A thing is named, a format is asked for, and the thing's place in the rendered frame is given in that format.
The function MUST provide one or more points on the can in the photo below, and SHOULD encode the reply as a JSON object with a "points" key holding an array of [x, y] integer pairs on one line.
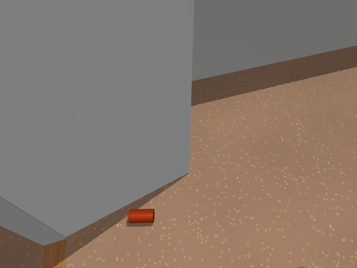
{"points": [[141, 216]]}

